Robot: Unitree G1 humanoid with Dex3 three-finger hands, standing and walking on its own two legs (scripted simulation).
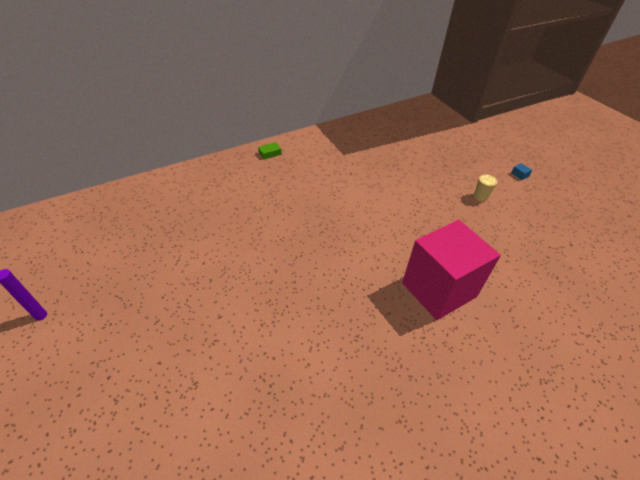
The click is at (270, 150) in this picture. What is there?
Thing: flat box
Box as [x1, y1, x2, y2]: [258, 142, 281, 158]
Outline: 279,146 275,142 259,146 258,149 262,157 267,158 281,154
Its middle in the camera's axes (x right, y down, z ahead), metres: -0.26 -0.52 +2.10
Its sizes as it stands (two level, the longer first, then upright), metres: 0.104 0.070 0.036
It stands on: the floor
